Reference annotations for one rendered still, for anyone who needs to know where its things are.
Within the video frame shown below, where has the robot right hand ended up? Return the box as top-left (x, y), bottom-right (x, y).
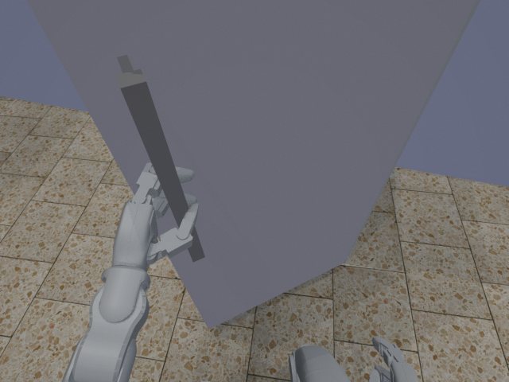
top-left (365, 336), bottom-right (419, 382)

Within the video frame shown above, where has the fridge door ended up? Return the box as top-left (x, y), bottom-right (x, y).
top-left (27, 0), bottom-right (476, 329)

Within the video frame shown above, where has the robot left hand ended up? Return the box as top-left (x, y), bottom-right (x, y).
top-left (112, 162), bottom-right (199, 273)

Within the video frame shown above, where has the right robot thigh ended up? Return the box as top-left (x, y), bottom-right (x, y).
top-left (289, 345), bottom-right (351, 382)

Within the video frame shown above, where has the left robot forearm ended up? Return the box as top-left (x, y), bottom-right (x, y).
top-left (62, 266), bottom-right (150, 382)

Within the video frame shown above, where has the handle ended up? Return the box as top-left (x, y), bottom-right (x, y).
top-left (116, 55), bottom-right (205, 262)

